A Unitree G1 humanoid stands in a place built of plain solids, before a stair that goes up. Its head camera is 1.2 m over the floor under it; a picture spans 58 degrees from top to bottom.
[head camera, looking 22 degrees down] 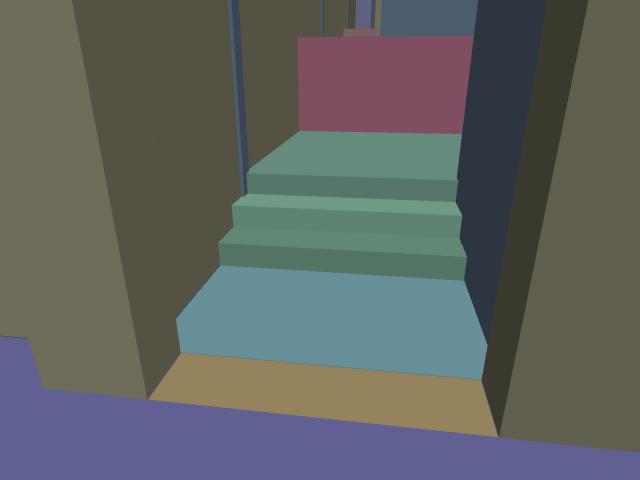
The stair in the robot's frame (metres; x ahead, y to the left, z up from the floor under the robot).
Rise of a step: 0.16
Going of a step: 0.30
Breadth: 1.52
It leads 8 degrees to the right of straight ahead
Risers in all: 3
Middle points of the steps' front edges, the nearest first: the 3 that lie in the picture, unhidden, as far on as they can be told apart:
2.42 -0.11 0.16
2.72 -0.15 0.31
3.02 -0.19 0.47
